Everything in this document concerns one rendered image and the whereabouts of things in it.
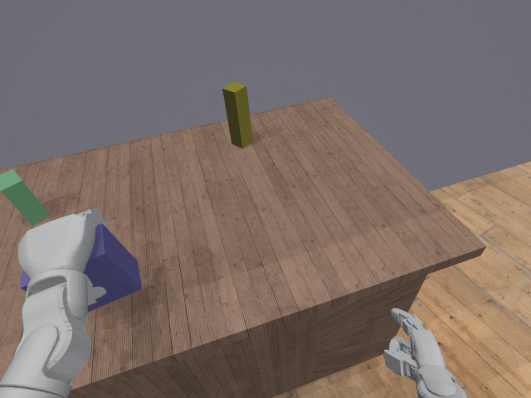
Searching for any robot left hand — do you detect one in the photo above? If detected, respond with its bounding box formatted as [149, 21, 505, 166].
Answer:
[18, 207, 109, 306]

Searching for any sponge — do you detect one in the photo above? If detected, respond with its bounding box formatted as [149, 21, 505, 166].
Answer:
[21, 223, 142, 312]

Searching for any robot right hand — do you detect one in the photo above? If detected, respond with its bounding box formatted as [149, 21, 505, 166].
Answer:
[384, 308, 446, 383]

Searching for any robot right forearm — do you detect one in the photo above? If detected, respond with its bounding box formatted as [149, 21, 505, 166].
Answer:
[416, 365, 467, 398]

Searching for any robot left forearm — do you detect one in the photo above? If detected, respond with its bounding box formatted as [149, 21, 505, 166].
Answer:
[0, 269, 91, 398]

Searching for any table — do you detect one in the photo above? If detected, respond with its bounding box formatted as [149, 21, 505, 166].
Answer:
[0, 97, 486, 398]

